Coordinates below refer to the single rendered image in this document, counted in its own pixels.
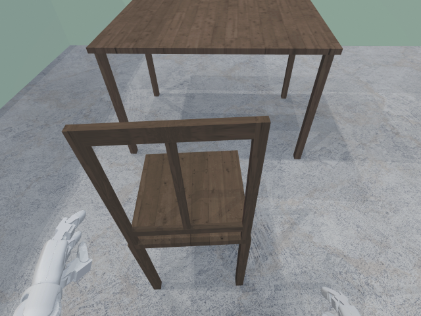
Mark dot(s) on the chair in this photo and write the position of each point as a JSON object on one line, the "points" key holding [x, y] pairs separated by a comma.
{"points": [[184, 199]]}

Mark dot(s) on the robot left forearm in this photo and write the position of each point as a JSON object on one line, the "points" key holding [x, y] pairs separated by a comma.
{"points": [[43, 299]]}

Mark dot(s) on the table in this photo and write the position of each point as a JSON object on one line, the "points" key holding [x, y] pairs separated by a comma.
{"points": [[239, 27]]}

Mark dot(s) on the right robot hand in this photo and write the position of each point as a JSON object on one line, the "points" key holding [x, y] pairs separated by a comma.
{"points": [[339, 302]]}

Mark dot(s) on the left robot hand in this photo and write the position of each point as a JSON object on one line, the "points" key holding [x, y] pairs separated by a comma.
{"points": [[55, 252]]}

